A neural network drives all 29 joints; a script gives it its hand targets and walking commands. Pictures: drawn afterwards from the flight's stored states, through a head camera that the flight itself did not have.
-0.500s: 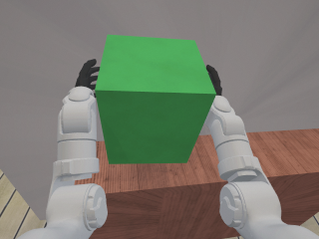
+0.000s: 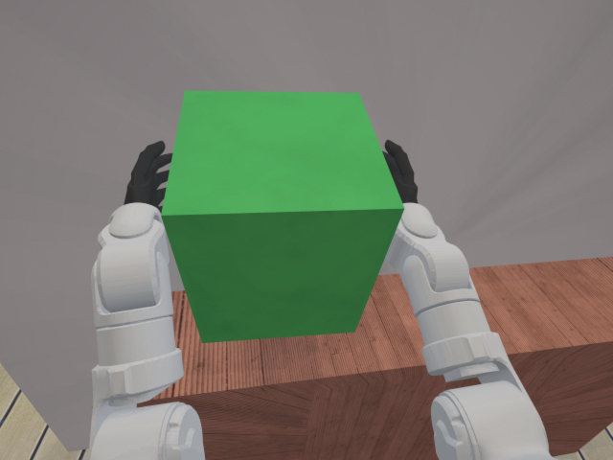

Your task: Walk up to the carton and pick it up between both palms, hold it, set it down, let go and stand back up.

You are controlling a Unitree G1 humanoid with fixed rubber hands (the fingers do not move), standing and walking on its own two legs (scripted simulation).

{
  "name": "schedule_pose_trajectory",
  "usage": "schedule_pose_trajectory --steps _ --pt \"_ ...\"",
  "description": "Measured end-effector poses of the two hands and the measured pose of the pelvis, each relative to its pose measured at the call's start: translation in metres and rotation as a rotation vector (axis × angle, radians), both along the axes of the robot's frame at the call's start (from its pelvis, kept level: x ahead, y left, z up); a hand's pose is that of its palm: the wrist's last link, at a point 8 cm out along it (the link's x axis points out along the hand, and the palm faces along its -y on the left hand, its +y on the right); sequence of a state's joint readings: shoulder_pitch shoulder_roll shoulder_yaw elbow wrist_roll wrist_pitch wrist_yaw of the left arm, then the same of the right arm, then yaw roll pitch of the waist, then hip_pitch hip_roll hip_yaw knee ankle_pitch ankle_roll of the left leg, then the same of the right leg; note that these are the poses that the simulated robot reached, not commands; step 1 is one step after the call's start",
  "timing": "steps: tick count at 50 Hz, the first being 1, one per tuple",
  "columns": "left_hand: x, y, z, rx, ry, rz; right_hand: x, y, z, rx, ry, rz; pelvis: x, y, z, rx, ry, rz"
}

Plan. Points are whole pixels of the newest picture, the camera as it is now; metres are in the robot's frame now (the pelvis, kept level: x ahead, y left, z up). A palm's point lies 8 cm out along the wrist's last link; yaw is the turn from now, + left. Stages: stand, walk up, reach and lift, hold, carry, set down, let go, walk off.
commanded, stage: hold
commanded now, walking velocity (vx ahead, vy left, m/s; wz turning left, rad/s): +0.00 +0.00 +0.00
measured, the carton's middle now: (277, 222) +0.36 +0.01 +0.19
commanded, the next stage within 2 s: set down in 1.34 s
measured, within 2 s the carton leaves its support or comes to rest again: neither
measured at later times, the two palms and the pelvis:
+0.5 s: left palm (151, 190) +0.36 +0.16 +0.24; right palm (395, 199) +0.37 -0.14 +0.22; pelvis -0.01 +0.00 +0.00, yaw -1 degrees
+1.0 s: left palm (151, 206) +0.33 +0.15 +0.24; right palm (405, 216) +0.34 -0.15 +0.22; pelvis -0.01 +0.01 +0.00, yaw -1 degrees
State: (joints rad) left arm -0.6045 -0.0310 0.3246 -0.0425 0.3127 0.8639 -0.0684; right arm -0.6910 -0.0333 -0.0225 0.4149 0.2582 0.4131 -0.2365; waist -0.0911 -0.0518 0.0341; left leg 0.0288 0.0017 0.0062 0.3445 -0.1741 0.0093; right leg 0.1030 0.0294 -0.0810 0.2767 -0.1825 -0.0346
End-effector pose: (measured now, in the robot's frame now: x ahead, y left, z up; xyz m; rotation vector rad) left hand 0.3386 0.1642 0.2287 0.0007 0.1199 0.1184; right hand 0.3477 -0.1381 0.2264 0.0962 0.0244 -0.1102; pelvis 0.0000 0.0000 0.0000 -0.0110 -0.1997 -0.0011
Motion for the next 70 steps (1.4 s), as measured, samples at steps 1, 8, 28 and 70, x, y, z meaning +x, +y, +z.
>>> schedule_pose_trajectory --steps 1,8,28,70 --pt "0.000 0.000 0.000 -0.001 0.007 -0.003 -0.001 0.000 0.000 0.002 0.007 -0.001 -0.002 0.001 0.000 0.000 0.000 0.001" --pt "0.004 -0.006 -0.007 0.025 0.078 -0.021 -0.003 -0.006 -0.016 0.017 0.073 -0.021 -0.017 0.005 0.001 0.002 0.029 -0.010" --pt "0.027 0.000 0.012 0.026 0.033 -0.002 0.023 0.001 0.003 -0.014 0.033 -0.010 -0.006 0.003 0.002 0.006 0.076 -0.009" --pt "0.020 -0.007 0.009 0.032 0.069 -0.003 0.014 -0.007 0.000 -0.001 0.074 -0.014 -0.026 -0.006 0.001 0.009 0.088 -0.002"
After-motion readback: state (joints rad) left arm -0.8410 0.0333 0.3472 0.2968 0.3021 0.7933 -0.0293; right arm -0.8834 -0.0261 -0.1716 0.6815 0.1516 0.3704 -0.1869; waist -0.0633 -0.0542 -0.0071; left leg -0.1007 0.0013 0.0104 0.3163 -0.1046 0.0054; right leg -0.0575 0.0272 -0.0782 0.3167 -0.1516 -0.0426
